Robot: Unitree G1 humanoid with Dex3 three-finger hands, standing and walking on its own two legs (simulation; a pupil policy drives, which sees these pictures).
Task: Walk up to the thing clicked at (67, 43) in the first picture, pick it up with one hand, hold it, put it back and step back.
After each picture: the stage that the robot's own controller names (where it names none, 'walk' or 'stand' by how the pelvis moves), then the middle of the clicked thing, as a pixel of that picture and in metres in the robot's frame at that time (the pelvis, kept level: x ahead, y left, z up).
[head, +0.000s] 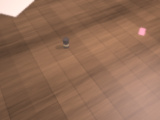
stand; (66, 43) +1.34 +0.19 -0.72
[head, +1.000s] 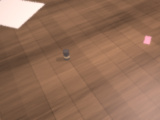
walk; (66, 54) +1.22 +0.27 -0.71
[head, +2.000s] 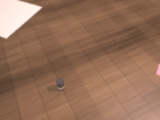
walk; (60, 84) +0.75 +0.24 -0.71
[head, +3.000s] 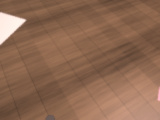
walk; out of the picture +0.44 +0.22 -0.70
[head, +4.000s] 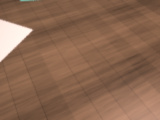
stand; out of the picture +0.33 +0.19 -0.72
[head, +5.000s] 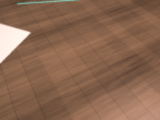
stand; out of the picture +0.34 +0.20 -0.72
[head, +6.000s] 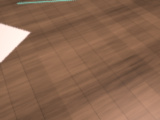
stand; out of the picture +0.33 +0.20 -0.73
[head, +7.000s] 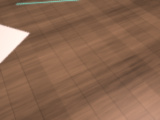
stand; out of the picture +0.32 +0.21 -0.73
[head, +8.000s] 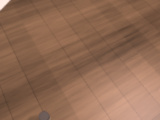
go down; (44, 118) +0.35 +0.21 -0.65
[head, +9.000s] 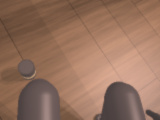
go down; (27, 70) +0.40 +0.24 -0.30
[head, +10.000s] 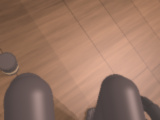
close in; (8, 64) +0.39 +0.26 -0.26
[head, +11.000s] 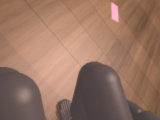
close; out of the picture +0.38 +0.28 -0.21
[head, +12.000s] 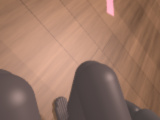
close; out of the picture +0.37 +0.29 -0.22
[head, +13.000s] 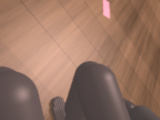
lift; out of the picture +0.36 +0.28 -0.23
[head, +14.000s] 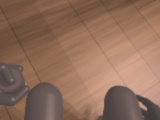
lift; (13, 85) +0.30 +0.24 -0.05
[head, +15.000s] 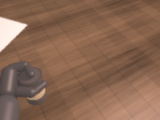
hold; (33, 86) +0.33 +0.17 +0.04
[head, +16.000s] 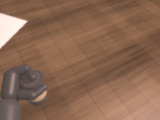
hold; (35, 88) +0.33 +0.17 +0.01
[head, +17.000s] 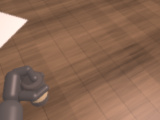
hold; (36, 89) +0.33 +0.17 +0.00
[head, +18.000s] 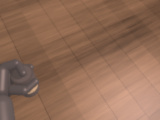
crouch; (26, 81) +0.36 +0.19 -0.05
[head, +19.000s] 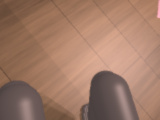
lower; out of the picture +0.44 +0.27 -0.13
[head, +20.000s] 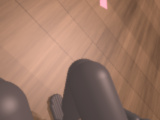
lower; out of the picture +0.41 +0.30 -0.22
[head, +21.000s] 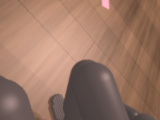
lower; out of the picture +0.40 +0.30 -0.22
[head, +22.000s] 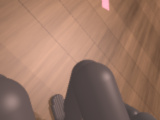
lower; out of the picture +0.40 +0.30 -0.22
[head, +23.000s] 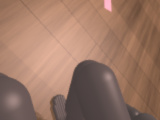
lower; out of the picture +0.39 +0.30 -0.22
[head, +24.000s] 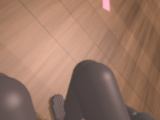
withdraw; out of the picture +0.38 +0.28 -0.22
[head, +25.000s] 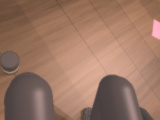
stand; (10, 63) +0.40 +0.25 -0.27
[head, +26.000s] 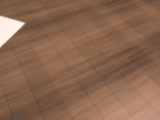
stand; out of the picture +0.35 +0.18 -0.64
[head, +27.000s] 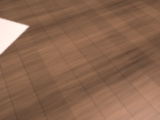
stand; out of the picture +0.36 +0.19 -0.66
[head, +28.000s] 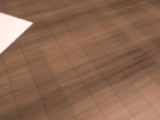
stand; out of the picture +0.36 +0.19 -0.67
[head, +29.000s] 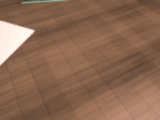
stand; out of the picture +0.37 +0.18 -0.72
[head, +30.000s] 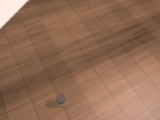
walk; (61, 100) +0.48 +0.14 -0.70
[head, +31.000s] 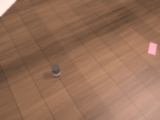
walk; (56, 71) +0.77 +0.24 -0.69
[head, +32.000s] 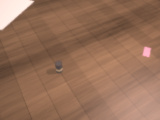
stand; (58, 67) +0.96 +0.22 -0.71
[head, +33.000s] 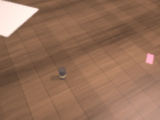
stand; (62, 73) +0.95 +0.21 -0.73
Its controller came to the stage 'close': yes
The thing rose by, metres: 0.71
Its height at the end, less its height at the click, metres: +0.00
